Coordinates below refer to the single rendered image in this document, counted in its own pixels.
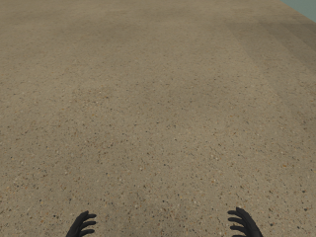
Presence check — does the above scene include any left robot hand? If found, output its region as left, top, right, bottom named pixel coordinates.
left=65, top=210, right=97, bottom=237

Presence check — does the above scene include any right robot hand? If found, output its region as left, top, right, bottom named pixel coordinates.
left=227, top=206, right=264, bottom=237

